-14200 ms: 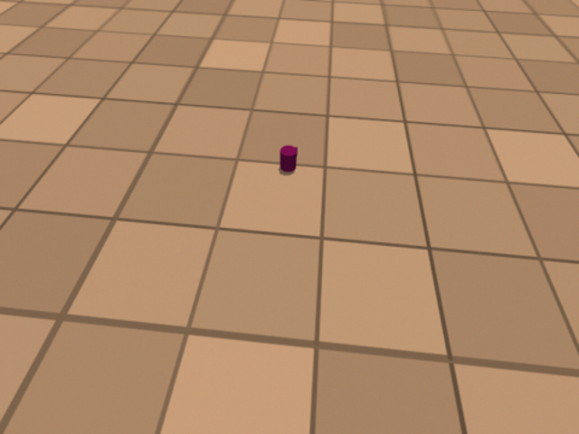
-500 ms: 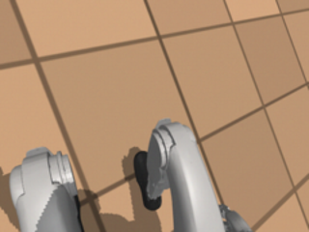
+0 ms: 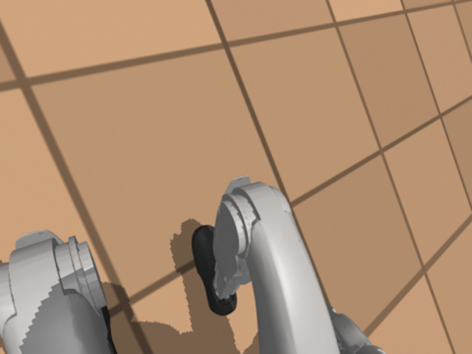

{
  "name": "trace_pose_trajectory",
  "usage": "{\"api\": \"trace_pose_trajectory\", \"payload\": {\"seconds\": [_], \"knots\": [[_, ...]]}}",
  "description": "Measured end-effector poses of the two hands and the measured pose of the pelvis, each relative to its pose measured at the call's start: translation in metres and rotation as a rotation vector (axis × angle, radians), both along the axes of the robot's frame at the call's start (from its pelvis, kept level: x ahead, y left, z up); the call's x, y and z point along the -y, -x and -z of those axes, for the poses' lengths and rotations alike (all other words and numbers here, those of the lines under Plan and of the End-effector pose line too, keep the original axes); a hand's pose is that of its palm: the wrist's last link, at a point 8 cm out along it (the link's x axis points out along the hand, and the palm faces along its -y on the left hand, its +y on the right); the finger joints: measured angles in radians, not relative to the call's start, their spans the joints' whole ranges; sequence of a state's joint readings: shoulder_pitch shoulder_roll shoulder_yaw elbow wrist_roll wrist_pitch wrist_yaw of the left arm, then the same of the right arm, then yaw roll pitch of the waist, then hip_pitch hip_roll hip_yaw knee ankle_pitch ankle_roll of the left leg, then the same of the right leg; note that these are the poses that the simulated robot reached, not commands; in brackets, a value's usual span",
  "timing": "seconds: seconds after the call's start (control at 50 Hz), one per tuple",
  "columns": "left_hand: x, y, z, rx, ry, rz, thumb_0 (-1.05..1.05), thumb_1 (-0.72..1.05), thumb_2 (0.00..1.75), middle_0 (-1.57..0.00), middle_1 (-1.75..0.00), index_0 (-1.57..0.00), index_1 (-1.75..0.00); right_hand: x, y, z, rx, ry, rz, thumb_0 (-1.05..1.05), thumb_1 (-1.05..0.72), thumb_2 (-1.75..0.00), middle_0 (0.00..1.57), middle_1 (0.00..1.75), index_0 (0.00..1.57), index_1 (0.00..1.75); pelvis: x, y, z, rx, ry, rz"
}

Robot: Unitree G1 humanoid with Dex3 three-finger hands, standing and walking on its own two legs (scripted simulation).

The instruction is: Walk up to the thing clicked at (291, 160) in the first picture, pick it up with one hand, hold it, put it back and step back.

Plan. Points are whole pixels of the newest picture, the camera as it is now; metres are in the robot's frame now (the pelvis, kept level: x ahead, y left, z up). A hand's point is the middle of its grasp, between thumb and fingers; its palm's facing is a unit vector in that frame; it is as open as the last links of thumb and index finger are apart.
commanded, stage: rest palm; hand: left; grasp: from above
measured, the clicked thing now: out of the picture +0.51 +0.38 -0.26
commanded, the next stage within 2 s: close in 1.26 s
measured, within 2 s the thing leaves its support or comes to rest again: neither
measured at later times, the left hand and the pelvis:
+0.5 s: hand out of the picture +0.48 +0.38 -0.21, palm faces -0.46 -0.13 -0.88, open 13.3 cm; pelvis +0.00 +0.00 +0.00, yaw -1 degrees
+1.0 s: hand out of the picture +0.48 +0.38 -0.21, palm faces -0.43 -0.13 -0.89, open 12.9 cm; pelvis +0.00 +0.00 -0.01, yaw -1 degrees
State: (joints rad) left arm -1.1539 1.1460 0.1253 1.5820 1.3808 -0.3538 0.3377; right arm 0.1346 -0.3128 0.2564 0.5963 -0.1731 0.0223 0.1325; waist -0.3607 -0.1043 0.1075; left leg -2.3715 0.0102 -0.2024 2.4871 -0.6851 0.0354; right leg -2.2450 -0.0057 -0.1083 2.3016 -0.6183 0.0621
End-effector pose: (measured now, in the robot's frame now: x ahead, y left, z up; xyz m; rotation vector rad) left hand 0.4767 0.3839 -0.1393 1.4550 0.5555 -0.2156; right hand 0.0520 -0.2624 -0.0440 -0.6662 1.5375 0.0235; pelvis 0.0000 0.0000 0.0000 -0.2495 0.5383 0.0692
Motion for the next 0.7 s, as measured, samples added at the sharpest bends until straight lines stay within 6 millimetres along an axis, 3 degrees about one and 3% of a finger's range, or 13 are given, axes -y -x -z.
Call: {"api": "trace_pose_trajectory", "payload": {"seconds": [0.3,0.7], "knots": [[0.003,-0.008,0.009,0.014,-0.025,-0.028,0.00,-0.50,1.19,-0.12,-1.13,-0.09,-1.16,-0.004,0.008,0.000,0.009,-0.013,-0.003,0.00,-0.90,-0.90,0.21,0.30,0.21,0.30,-0.001,-0.001,0.005,0.008,0.006,0.010],[0.003,-0.004,0.011,0.019,-0.006,-0.033,0.00,-0.46,1.22,-0.13,-1.19,-0.04,-1.21,0.000,-0.012,0.005,0.025,-0.022,-0.061,0.00,-0.91,-0.90,0.21,0.30,0.21,0.30,0.002,-0.001,0.004,0.025,0.004,0.016]]}}
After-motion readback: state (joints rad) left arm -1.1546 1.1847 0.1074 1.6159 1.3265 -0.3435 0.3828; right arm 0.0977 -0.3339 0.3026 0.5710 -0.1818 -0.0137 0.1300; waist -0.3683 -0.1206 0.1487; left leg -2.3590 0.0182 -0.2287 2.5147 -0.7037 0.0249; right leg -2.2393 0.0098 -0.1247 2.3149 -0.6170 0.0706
